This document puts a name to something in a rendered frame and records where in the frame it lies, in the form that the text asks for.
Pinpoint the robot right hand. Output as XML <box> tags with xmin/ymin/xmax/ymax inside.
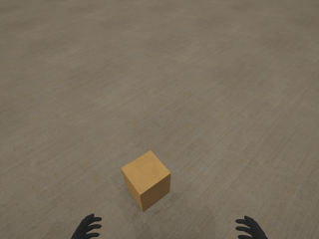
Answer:
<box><xmin>235</xmin><ymin>215</ymin><xmax>268</xmax><ymax>239</ymax></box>

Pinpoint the robot left hand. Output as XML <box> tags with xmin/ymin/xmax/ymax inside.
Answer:
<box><xmin>71</xmin><ymin>213</ymin><xmax>102</xmax><ymax>239</ymax></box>

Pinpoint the carton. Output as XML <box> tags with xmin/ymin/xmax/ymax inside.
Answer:
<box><xmin>121</xmin><ymin>150</ymin><xmax>171</xmax><ymax>212</ymax></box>

